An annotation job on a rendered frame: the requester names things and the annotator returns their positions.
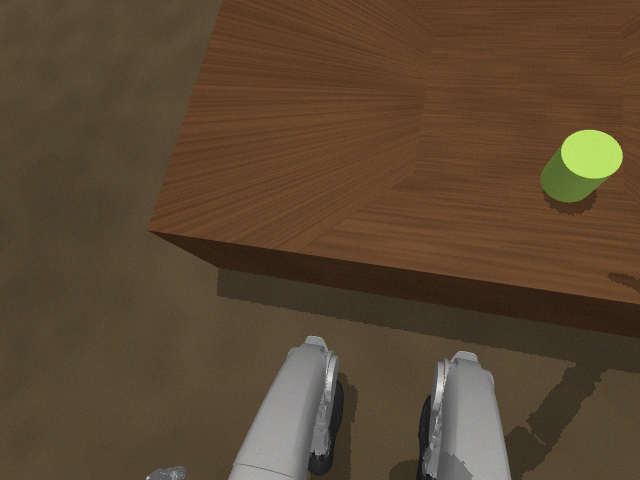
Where can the right robot foot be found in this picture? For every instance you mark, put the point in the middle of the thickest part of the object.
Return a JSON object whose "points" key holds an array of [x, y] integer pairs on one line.
{"points": [[424, 440]]}

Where can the can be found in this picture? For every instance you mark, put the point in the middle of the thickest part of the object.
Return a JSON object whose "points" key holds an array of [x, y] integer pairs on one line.
{"points": [[582, 163]]}

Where can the left robot foot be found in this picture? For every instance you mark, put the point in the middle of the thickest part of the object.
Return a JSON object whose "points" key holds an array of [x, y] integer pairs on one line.
{"points": [[320, 465]]}

